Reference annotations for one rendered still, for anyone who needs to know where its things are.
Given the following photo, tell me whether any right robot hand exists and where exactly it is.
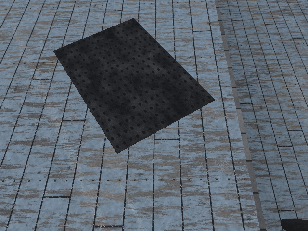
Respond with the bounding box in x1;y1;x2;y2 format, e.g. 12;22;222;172
280;218;308;231

